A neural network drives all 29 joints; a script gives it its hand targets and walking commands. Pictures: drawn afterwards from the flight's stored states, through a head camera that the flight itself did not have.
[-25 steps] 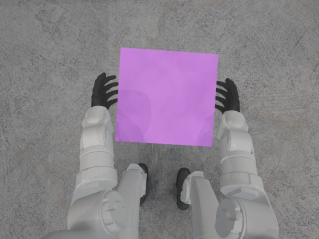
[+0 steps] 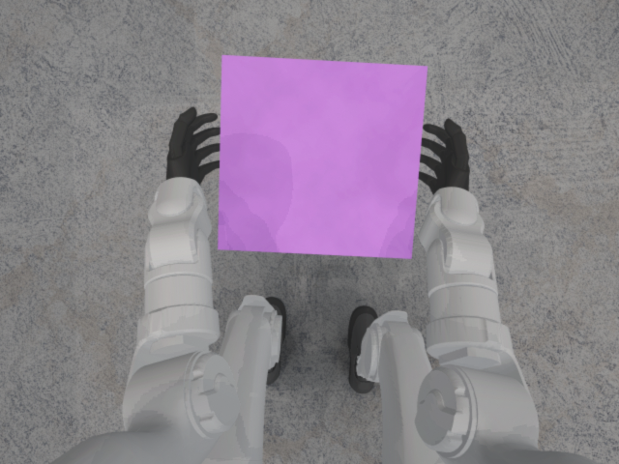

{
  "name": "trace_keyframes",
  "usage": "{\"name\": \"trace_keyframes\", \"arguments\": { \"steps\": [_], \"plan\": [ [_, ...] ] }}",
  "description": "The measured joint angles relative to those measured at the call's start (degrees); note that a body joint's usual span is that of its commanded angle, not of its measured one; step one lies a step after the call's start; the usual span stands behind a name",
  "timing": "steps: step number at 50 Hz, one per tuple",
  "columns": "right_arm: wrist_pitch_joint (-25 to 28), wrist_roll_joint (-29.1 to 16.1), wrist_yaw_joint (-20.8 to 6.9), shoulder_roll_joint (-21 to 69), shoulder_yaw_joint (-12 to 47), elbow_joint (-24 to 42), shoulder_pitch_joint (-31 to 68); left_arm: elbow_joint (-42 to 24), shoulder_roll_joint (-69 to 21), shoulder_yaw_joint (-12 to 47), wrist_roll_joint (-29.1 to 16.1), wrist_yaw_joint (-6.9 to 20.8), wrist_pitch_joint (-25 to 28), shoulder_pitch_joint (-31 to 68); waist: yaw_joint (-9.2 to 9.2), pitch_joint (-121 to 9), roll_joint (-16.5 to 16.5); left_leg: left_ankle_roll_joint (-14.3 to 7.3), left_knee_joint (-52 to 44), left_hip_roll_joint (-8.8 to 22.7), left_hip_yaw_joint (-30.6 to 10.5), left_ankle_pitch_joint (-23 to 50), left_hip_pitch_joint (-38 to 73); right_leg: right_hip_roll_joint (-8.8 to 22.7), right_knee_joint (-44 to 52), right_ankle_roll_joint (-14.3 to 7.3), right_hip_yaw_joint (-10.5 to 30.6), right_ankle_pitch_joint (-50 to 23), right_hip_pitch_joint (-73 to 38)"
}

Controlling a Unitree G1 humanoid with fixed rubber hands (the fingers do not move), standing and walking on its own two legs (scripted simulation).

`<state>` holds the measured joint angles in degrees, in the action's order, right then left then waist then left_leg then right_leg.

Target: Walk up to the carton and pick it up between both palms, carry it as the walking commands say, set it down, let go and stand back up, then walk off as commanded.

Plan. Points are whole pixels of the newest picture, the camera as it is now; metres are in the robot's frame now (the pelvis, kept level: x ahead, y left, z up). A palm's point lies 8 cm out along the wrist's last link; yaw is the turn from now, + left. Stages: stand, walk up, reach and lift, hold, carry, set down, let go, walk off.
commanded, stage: set down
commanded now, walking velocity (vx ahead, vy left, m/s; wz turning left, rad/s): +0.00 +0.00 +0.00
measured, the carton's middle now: (317, 164) +0.47 +0.05 -0.20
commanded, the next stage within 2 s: none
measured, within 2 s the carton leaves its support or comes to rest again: neither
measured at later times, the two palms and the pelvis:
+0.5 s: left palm (209, 167) +0.44 +0.21 -0.19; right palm (431, 179) +0.47 -0.11 -0.19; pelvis -0.01 +0.00 -0.07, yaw +0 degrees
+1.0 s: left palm (221, 164) +0.47 +0.22 -0.28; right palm (412, 179) +0.48 -0.11 -0.28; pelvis -0.04 +0.00 -0.13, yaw -1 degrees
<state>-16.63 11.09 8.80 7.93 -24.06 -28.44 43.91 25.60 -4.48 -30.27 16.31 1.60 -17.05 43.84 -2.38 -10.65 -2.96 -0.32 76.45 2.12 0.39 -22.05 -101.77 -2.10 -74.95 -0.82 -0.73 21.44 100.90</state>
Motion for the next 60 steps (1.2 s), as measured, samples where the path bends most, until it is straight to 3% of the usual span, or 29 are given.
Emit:
{"name": "trace_keyframes", "arguments": {
  "steps": [9,16,34,49,60],
  "plan": [
    [-0.03,-0.88,0.28,-3.33,0.0,-2.55,5.85,1.62,1.36,0.15,-0.19,-1.24,-1.26,6.43,0.69,0.76,-0.81,-0.18,6.02,0.0,-0.05,-1.09,-5.91,-0.05,-6.14,0.1,0.0,1.16,5.98],
    [-0.07,-0.98,0.3,-5.05,0.0,-6.0,9.2,3.76,2.73,0.0,-0.19,-1.3,-2.01,9.13,-0.02,1.55,-0.21,-0.18,8.92,0.0,-0.09,-1.74,-9.55,-0.13,-9.28,0.1,0.0,1.89,9.77],
    [-0.17,-4.0,2.57,-6.18,0.0,-5.21,14.29,7.56,7.3,2.15,-2.6,-1.3,-0.93,15.88,0.01,4.94,-0.79,-0.18,19.15,0.0,-0.2,-3.39,-19.63,-0.26,-19.58,0.34,0.0,3.54,19.93],
    [0.59,-6.53,3.26,-9.79,0.0,-7.87,22.46,10.5,12.18,5.91,-5.71,-2.86,-0.81,24.91,0.65,16.13,-2.24,-0.73,26.42,-0.02,-0.24,-4.26,-21.88,-0.36,-26.36,0.95,-0.01,4.29,21.81],
    [2.03,-8.99,2.78,-13.12,0.01,-11.33,27.73,13.37,14.81,8.48,-7.37,-3.71,0.63,30.4,-0.2,25.02,-1.42,-0.88,31.42,-0.02,-0.23,-5.31,-22.32,-0.43,-31.55,1.09,-0.01,5.39,22.38]
  ]
}}
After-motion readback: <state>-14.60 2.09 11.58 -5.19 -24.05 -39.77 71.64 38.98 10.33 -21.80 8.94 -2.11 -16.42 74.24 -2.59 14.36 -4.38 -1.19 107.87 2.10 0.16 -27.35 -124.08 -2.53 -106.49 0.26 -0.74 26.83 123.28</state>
